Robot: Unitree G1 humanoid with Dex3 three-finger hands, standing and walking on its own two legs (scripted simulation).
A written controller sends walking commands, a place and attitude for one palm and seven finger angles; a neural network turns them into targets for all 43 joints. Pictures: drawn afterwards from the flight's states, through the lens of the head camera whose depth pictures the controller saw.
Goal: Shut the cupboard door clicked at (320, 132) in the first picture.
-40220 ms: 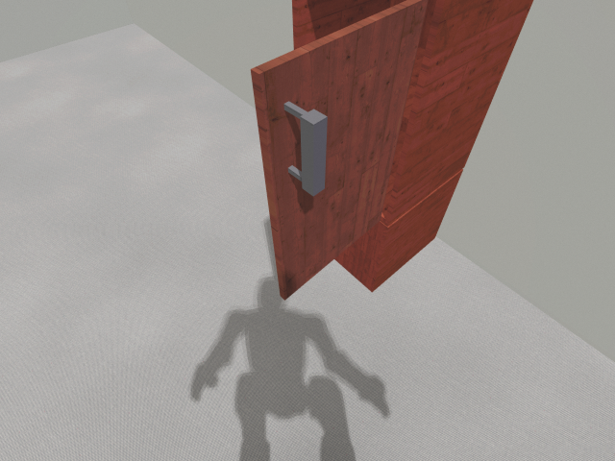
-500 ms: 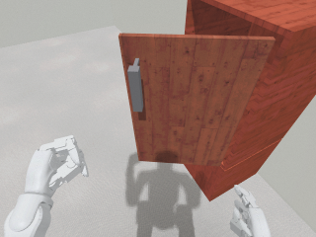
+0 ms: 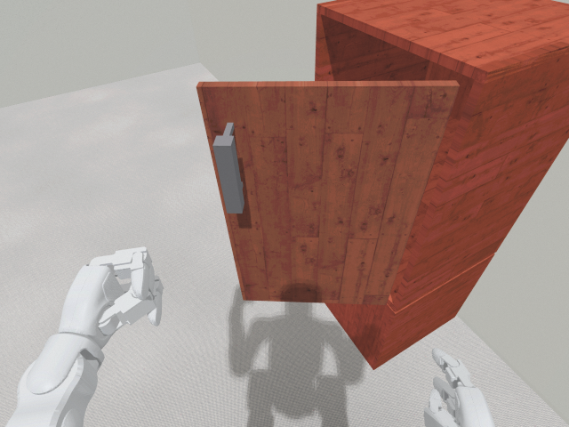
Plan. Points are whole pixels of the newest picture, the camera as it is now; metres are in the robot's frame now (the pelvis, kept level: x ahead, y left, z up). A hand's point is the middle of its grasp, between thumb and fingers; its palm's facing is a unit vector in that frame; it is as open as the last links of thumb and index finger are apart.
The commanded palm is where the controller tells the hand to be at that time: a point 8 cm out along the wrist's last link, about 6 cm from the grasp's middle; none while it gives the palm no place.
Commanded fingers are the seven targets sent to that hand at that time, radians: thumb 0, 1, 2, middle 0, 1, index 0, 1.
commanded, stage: raise the hand and make a fist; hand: left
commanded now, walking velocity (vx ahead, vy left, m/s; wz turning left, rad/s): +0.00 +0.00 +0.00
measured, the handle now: (232, 168) +0.47 +0.14 +0.13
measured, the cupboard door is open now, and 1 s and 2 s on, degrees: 57 57 57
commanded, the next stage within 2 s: bring the fist close to the handle in 0.14 s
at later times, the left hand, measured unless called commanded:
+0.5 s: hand (163, 274) +0.25 +0.17 +0.14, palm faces +0.01 -1.00 -0.01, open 3.1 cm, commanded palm +0.23 +0.22 +0.14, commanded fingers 0.00 0.90 0.90 -1.30 -1.50 -1.30 -1.50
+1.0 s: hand (231, 233) +0.33 +0.11 +0.14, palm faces -0.01 -1.00 -0.01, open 3.1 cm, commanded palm +0.31 +0.16 +0.14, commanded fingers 0.00 0.90 0.90 -1.30 -1.50 -1.30 -1.50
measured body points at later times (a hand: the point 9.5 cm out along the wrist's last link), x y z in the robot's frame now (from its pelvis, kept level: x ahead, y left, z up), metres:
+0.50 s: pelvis -0.01 +0.02 +0.00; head -0.02 +0.00 +0.45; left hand +0.24 +0.23 +0.15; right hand +0.17 -0.19 -0.07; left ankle +0.00 +0.14 -0.73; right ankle +0.01 -0.11 -0.73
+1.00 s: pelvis +0.00 +0.00 +0.00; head +0.00 -0.02 +0.45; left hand +0.32 +0.16 +0.14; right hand +0.18 -0.22 -0.09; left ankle +0.00 +0.14 -0.73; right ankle +0.01 -0.11 -0.73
